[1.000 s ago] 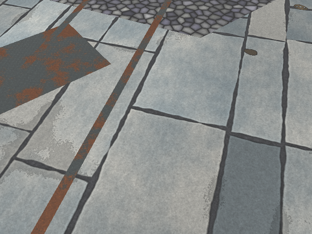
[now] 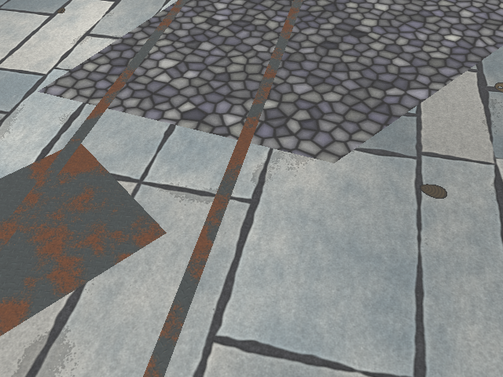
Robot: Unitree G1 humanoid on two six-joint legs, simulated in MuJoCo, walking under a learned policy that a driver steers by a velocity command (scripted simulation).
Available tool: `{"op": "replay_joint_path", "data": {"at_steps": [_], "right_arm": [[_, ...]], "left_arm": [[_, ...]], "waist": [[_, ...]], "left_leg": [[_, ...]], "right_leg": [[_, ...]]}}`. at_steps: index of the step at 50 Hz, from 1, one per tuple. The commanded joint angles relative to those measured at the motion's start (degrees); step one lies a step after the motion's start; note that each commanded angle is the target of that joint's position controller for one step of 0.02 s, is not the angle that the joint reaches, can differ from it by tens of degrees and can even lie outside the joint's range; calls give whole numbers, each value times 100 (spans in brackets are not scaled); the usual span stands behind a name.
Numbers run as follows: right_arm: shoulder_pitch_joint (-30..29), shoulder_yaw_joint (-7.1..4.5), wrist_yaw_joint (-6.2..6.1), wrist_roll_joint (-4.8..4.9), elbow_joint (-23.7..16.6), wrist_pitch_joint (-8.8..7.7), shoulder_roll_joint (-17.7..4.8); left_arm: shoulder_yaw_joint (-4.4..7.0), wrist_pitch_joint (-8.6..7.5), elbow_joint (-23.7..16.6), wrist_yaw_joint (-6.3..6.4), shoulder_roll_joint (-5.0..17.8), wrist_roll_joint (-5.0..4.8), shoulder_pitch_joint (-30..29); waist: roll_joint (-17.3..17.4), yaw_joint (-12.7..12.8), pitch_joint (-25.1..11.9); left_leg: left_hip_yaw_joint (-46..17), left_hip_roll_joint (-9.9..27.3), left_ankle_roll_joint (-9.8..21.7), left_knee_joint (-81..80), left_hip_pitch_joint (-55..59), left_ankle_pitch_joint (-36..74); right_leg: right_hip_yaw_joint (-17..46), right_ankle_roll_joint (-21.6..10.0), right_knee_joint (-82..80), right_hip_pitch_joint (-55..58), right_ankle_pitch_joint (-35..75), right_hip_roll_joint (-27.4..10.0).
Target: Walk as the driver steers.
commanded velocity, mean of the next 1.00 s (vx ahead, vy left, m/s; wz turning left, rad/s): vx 1.00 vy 0.00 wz -0.36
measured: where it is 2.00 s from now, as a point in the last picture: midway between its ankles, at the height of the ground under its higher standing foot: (350, 154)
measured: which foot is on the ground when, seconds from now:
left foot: down 0.00-0.22, up 0.24-0.68, down 0.70-1.00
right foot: up 0.00-0.18, down 0.20-0.68, up 0.70-1.00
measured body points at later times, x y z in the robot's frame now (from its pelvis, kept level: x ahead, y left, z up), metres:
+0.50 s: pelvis +0.46 -0.05 +0.00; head +0.46 -0.04 +0.45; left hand +0.40 +0.20 -0.14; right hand +0.66 -0.28 -0.08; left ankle +0.64 +0.14 -0.65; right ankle +0.39 -0.13 -0.74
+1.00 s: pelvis +0.90 -0.04 -0.01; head +0.89 -0.06 +0.44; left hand +1.20 +0.12 -0.06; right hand +0.75 -0.29 -0.15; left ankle +0.85 +0.11 -0.74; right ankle +0.99 -0.22 -0.64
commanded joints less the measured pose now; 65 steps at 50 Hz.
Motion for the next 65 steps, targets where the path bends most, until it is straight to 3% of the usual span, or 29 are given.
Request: {"op": "replay_joint_path", "data": {"at_steps": [1,7,10,11,12,13,15,19,24,29,32,34,35,36,37,38,39,41,42,46,54,56,58,59,60,61,62,64,65], "right_arm": [[-254,-91,-138,93,-451,-150,-811],[84,-157,-204,-23,-372,157,-1163],[-438,-174,-200,-285,-498,344,-1291],[321,43,-98,-266,-717,221,-391],[571,196,-8,54,-567,-48,-52],[-418,-24,-28,350,-866,-180,-849],[-1608,11,-67,291,-1299,-262,-769],[-1109,20,-52,142,-1232,119,-357],[-2617,-3,-115,-86,-1762,63,-560],[-3672,-15,93,97,-2153,-157,-664],[-3260,-171,91,144,-2123,-193,-1009],[-1521,-425,-31,265,-1819,-138,-1512],[-195,-504,-153,153,-1606,-55,-1923],[34,-629,-35,-77,-1444,-50,-2427],[-166,-484,-24,-72,-1516,-74,-1626],[-568,-403,-52,-2,-1494,-83,-1233],[-901,-381,-54,-35,-1461,-62,-1118],[-1220,-304,-30,-212,-1245,-75,-705],[-1433,-281,-31,-182,-1169,-64,-570],[-1756,-377,-46,-56,-1079,-63,-824],[-1373,-482,-226,-94,-1138,66,-1607],[-1312,-561,-281,-66,-1210,209,-1952],[-1745,-637,-264,39,-1440,308,-2139],[-1964,-562,-226,91,-1481,239,-1822],[-1559,-204,-145,-91,-1762,-10,-496],[-1223,-89,-86,109,-2237,-326,-543],[-2211,-224,-84,233,-2357,-476,-1239],[-2294,-246,-180,111,-2333,-394,-1130],[-1994,-303,-183,5,-2259,-268,-1191]], "left_arm": [[3,-133,-413,-110,197,-56,-640],[110,-227,-822,-394,449,-167,-1190],[451,-83,-232,-228,1189,-253,1594],[607,-70,10,-172,1820,30,2619],[586,-114,217,-235,1548,-9,2961],[457,-116,348,-180,1009,-9,2712],[307,-153,303,-232,571,116,1807],[211,-196,410,-297,318,19,1113],[206,-227,586,-111,472,-3,1765],[322,-158,653,78,887,-170,2376],[384,56,686,140,948,-99,2417],[401,199,596,95,1084,172,2153],[249,163,313,66,609,312,2076],[-30,-28,160,-35,-575,-108,3387],[91,-53,194,36,153,-432,2828],[190,-36,-21,92,527,-451,1910],[210,-15,-154,120,586,-292,1366],[278,99,-291,3,433,-162,1183],[298,225,-327,-45,284,-283,1396],[271,507,-654,-90,161,-190,980],[321,349,-1182,-437,530,-166,-340],[482,361,-1171,-452,861,-247,86],[844,496,-712,-385,1562,-266,2137],[1025,561,-331,-246,1861,-290,3180],[948,558,-295,-242,2081,-197,2641],[774,343,-713,-281,1845,42,2300],[716,206,-804,-304,1384,57,2236],[643,15,-883,-376,1223,40,1430],[668,9,-1005,-327,1293,37,1052]], "waist": [[72,128,1038],[525,200,969],[1206,1754,-729],[-330,1385,-2078],[-1484,1280,-3065],[-1302,1383,-1899],[224,989,-411],[-34,50,377],[246,418,1001],[102,723,1148],[-302,393,799],[-568,-649,-445],[26,-1027,-1636],[2946,-108,-2898],[2492,-361,-2402],[1781,-482,-1314],[693,-397,-754],[586,27,-144],[866,278,-71],[525,491,762],[113,288,1157],[628,695,640],[980,1796,-379],[402,2226,-557],[-1993,1093,-97],[-2028,663,-1531],[-760,1017,-952],[823,277,5],[826,7,2]], "left_leg": [[-666,1341,763,-1484,-1263,961],[-430,1866,572,-677,1075,4073],[-188,1722,308,2868,392,6731],[-350,936,78,5570,-2353,3931],[-1319,88,71,6798,-3590,-776],[-1383,493,352,7017,-4355,-674],[-1094,963,442,6542,-4338,-172],[-1019,1557,191,5690,-3706,193],[-573,1422,-251,3586,-4081,2261],[-614,941,-447,1300,-3018,3120],[-703,730,-408,1027,-2671,2165],[-474,612,-190,1538,-603,1060],[-1751,1799,-63,2092,1574,-35],[-5292,3072,953,498,3410,-2916],[-5773,2941,736,-314,3047,-3749],[-4570,2822,471,-250,2287,-2775],[-3550,2606,319,-120,1371,-1447],[-2051,2202,237,-93,-115,390],[-1746,2159,300,-280,-256,196],[-536,2200,350,-787,-903,994],[1253,1866,-61,-714,137,3811],[1331,1977,-72,295,652,6905],[1124,2076,38,2823,-64,8016],[1045,1463,-201,5113,-1345,5208],[428,180,-405,7577,-3546,-1592],[-1089,3,-227,8175,-4760,-1790],[-1296,288,-1,7620,-4861,-1123],[-1271,657,-119,6554,-4206,-633],[-1324,803,-299,6186,-3626,-580]], "right_leg": [[-259,68,-1462,918,1148,141],[-601,-189,-2877,1180,36,812],[-562,-669,-2372,4520,-895,1028],[2103,-1540,-2233,7574,-2655,-603],[4883,-1936,-3751,8541,-5127,-1293],[4523,-1413,-4271,7961,-4977,-1033],[2782,-1105,-4393,5775,-3036,-650],[1463,-1083,-4962,3631,-2518,-189],[584,-995,-5308,3198,-1198,285],[729,-834,-5334,3931,-1276,14],[985,-656,-4433,5158,131,-254],[803,-366,-2153,4798,1621,79],[687,-243,-11,3289,474,398],[751,-44,2098,1280,-3245,1235],[927,-145,2775,643,-3026,904],[660,-181,2932,188,-2653,691],[560,-184,2714,340,-2323,412],[649,-209,2050,1117,-2009,-32],[605,-187,1948,1132,-1998,-102],[461,-79,1646,530,-1584,-322],[-873,-388,-1043,1050,106,359],[-1365,-521,-971,1929,-542,920],[-1235,-866,-975,4498,-1331,1283],[-563,-1119,-1666,6164,-1110,1168],[1511,-1667,-2124,6784,-1062,606],[4814,-2607,-3743,7567,-3284,-558],[5089,-2116,-4527,6930,-3156,-608],[3950,-1731,-4176,5015,-1048,-316],[3359,-1677,-4043,4290,-63,-119]]}}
